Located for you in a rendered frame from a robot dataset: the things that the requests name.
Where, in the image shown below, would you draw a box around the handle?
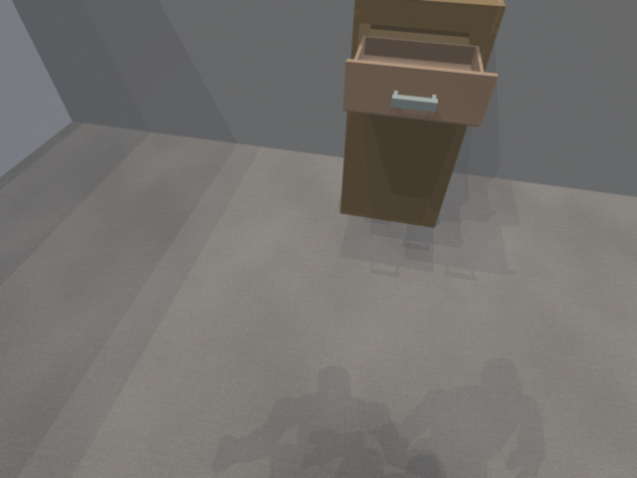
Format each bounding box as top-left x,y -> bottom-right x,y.
391,91 -> 438,113

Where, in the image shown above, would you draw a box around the cabinet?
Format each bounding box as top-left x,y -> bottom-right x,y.
340,0 -> 506,228

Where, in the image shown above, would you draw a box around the drawer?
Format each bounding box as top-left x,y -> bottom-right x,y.
343,36 -> 498,126

